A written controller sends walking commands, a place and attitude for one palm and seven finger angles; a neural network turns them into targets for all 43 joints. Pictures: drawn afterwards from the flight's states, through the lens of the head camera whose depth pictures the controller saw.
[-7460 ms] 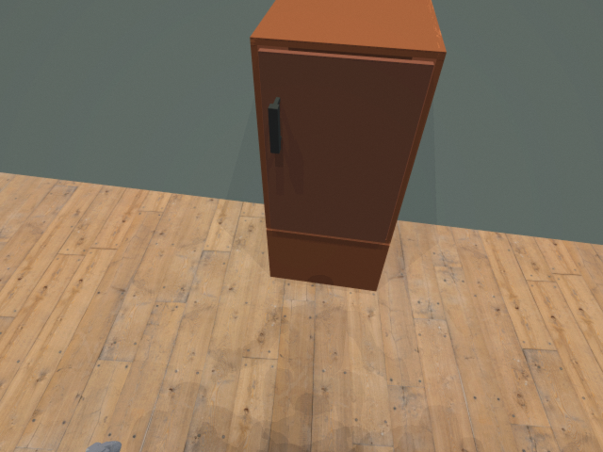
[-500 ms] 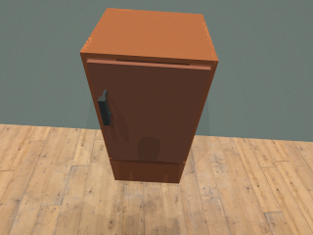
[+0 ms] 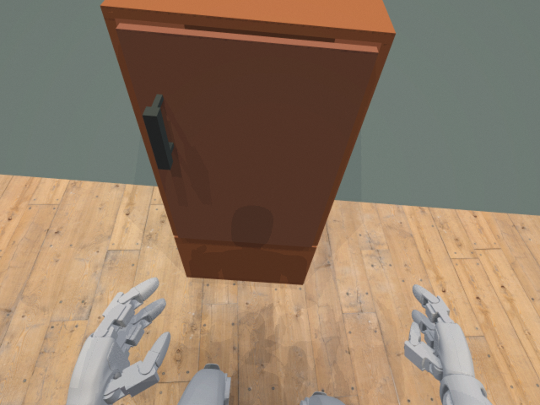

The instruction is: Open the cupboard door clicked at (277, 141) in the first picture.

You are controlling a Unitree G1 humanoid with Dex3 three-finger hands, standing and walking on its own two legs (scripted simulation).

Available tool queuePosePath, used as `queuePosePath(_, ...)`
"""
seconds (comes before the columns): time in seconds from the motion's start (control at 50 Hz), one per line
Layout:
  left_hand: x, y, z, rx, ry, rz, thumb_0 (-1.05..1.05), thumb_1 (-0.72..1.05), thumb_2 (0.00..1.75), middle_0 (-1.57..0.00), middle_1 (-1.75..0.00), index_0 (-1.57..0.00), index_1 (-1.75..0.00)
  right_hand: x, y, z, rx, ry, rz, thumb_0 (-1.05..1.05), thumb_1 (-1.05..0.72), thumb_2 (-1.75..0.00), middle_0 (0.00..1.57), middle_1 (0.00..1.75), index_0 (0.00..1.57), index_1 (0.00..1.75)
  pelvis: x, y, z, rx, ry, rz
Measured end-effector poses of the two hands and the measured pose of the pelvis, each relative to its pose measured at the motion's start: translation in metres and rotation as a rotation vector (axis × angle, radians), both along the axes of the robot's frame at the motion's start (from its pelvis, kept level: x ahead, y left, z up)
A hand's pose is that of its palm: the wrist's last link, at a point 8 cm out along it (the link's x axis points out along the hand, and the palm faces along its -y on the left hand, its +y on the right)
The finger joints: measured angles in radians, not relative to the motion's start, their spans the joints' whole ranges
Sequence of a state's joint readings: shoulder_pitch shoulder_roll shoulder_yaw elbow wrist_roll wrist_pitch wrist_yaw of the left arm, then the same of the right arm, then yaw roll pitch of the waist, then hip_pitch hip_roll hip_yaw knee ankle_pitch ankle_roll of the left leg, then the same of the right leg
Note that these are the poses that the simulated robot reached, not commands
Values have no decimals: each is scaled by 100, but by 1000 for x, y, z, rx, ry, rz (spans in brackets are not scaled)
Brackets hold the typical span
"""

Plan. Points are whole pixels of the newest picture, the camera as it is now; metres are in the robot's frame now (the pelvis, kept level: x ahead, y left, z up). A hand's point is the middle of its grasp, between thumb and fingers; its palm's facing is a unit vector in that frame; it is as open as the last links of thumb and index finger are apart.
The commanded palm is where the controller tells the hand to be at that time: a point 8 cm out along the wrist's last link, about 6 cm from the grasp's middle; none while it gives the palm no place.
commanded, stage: raise the hand with hooked fingers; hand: left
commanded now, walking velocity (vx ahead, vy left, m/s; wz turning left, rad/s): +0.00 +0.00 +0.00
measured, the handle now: (162, 132) +0.54 +0.25 +0.06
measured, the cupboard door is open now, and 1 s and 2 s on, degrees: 0 0 0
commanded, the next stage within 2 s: move the hooked fingers beside the handle in 1.68 s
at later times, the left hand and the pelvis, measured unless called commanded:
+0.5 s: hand (99, 309) +0.22 +0.24 +0.05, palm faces +0.15 -0.99 -0.08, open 11.6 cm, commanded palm +0.19 +0.28 +0.05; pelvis -0.01 +0.00 +0.00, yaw +0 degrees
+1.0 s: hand (73, 273) +0.26 +0.29 +0.06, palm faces +0.04 -1.00 -0.06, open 13.9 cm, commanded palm +0.24 +0.34 +0.07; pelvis +0.00 +0.03 +0.01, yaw +0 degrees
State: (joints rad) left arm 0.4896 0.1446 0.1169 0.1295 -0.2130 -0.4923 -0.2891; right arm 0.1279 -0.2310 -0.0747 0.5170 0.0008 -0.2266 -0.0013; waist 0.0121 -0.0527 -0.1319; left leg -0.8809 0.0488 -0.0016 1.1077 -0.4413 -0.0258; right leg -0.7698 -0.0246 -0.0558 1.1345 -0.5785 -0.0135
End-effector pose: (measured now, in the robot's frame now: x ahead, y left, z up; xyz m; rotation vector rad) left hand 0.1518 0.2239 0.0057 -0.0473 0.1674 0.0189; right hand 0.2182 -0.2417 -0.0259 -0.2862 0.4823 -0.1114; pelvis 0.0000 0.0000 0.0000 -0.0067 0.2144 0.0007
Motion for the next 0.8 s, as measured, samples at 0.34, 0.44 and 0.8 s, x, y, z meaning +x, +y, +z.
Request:
queuePosePath(0.34,46,19,26,59,-37,-109,1,21,60,-25,-74,-25,-74,-59,20,-76,121,207,-73,1,-90,-89,20,30,20,30,-14,-8,-19,-32,38,12)
queuePosePath(0.44,42,47,41,79,-32,75,1,10,55,-26,-81,-26,-81,-94,2,-65,82,278,-170,1,-90,-89,20,30,20,30,-6,-3,-4,-23,31,-6)
queuePosePath(0.8,71,92,59,105,-166,44,0,-33,37,-29,-108,-29,-108,-68,19,-28,-7,187,-105,1,-90,-89,20,30,20,30,-5,24,6,-51,22,4)
